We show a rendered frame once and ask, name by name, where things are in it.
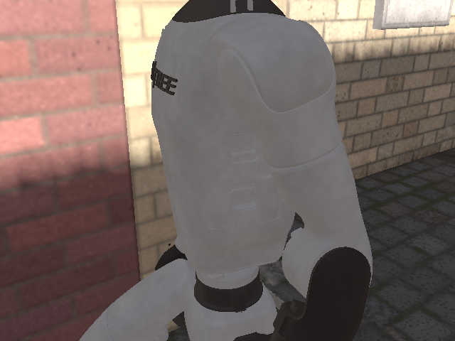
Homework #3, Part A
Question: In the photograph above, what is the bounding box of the left robot upper arm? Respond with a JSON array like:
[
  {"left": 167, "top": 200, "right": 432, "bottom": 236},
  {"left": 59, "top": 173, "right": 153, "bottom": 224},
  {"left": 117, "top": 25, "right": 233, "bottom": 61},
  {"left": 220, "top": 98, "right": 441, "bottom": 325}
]
[{"left": 212, "top": 15, "right": 373, "bottom": 298}]

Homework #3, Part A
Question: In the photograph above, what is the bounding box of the robot left forearm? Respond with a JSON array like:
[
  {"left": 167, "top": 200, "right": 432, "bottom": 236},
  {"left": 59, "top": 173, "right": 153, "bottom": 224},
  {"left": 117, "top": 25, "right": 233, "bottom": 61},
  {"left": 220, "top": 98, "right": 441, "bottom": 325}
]
[{"left": 269, "top": 247, "right": 371, "bottom": 341}]

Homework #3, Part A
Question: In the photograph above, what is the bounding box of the right robot hand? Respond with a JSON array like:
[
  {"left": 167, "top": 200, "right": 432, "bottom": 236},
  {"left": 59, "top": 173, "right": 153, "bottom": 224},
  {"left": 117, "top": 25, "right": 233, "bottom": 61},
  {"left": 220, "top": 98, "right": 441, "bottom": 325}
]
[{"left": 155, "top": 244, "right": 187, "bottom": 270}]

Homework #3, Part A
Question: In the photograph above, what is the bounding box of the robot right forearm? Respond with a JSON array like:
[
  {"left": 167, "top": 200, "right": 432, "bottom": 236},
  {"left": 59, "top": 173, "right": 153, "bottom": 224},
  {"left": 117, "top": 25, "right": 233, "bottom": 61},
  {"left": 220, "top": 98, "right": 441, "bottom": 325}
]
[{"left": 175, "top": 235, "right": 184, "bottom": 254}]

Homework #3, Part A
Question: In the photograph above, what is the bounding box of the right robot thigh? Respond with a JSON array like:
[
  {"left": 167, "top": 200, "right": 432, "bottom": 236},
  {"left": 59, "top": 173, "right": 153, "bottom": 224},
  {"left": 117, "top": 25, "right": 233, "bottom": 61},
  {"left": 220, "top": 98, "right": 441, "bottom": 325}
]
[{"left": 79, "top": 259, "right": 196, "bottom": 341}]

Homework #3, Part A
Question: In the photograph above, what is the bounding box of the robot head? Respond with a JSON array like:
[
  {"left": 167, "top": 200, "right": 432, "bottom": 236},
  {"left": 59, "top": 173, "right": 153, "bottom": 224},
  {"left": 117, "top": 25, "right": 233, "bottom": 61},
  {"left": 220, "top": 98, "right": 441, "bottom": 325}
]
[{"left": 172, "top": 0, "right": 285, "bottom": 23}]

